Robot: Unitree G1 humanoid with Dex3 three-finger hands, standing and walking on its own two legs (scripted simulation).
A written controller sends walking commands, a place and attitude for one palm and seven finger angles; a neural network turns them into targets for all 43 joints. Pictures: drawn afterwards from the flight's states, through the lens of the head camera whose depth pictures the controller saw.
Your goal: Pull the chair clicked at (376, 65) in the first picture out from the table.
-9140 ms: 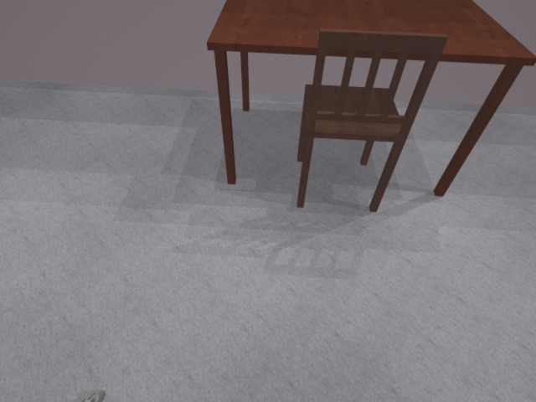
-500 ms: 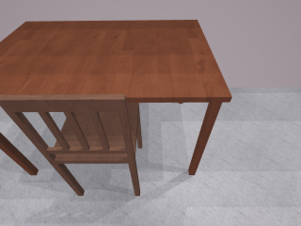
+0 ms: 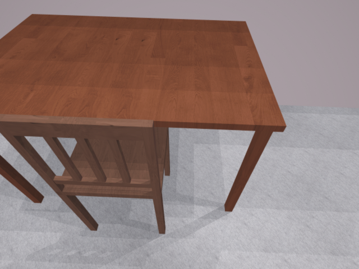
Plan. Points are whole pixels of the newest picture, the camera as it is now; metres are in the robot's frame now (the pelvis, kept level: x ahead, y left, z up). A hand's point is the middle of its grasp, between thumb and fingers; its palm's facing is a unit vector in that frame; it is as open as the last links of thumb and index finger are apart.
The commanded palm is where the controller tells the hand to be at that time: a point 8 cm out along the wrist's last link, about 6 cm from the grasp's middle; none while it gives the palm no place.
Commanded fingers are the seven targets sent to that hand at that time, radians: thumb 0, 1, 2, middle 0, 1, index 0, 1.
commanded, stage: look again from close up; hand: left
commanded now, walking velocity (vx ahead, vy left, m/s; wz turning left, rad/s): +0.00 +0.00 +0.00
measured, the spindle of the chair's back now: (92, 160) +0.42 +0.30 -0.09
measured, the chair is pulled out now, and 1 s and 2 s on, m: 0.00 0.00 0.00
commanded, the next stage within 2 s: shuffle to correct the standing spot in 0.70 s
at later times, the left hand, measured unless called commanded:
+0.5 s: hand out of the picture +0.06 +0.22 -0.16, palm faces +0.00 -0.96 -0.28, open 7.4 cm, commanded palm none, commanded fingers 0.00 0.90 0.90 -0.20 -0.30 -0.20 -0.30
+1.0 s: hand out of the picture +0.05 +0.20 -0.17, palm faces +0.02 -0.96 -0.27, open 7.4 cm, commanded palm none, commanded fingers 0.00 0.90 0.90 -0.20 -0.30 -0.20 -0.30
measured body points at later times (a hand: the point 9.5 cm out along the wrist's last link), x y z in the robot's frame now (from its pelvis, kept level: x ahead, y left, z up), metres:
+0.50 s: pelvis +0.03 +0.00 +0.00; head +0.04 +0.00 +0.45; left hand +0.06 +0.27 -0.14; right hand +0.09 -0.25 -0.15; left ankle +0.05 +0.14 -0.73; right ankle -0.05 -0.13 -0.73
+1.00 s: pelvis +0.02 +0.00 +0.00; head +0.05 +0.00 +0.45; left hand +0.05 +0.25 -0.15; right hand +0.08 -0.25 -0.15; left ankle +0.06 +0.14 -0.73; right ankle -0.05 -0.13 -0.73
